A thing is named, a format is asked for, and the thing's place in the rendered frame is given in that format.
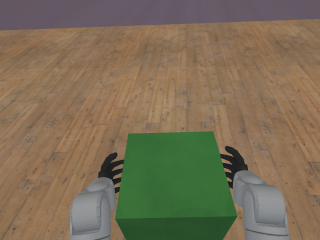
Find robot left forearm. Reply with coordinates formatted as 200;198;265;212
69;177;116;240

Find carton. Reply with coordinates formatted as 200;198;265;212
115;131;238;240

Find right robot hand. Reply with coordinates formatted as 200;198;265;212
220;146;248;189

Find robot right forearm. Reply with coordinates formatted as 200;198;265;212
233;170;290;240

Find left robot hand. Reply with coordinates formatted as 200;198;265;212
98;152;124;194

